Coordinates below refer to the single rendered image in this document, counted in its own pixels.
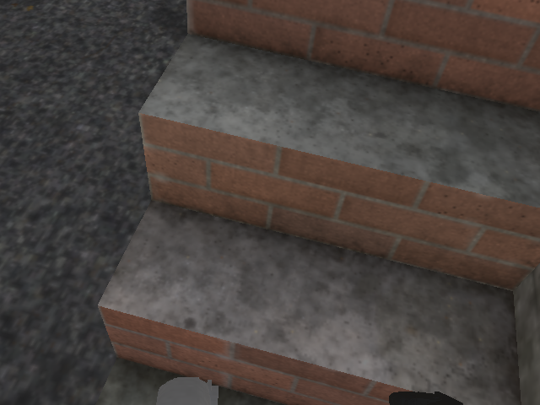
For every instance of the robot left thigh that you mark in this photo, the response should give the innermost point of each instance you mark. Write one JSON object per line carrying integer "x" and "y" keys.
{"x": 188, "y": 391}

